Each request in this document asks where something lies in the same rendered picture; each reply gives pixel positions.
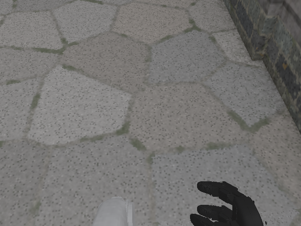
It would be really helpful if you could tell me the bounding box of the right robot hand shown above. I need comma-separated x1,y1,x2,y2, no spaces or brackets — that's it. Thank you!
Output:
190,181,267,226

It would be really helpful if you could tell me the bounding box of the left robot thigh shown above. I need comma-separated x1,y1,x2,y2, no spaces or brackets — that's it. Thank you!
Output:
91,198,135,226

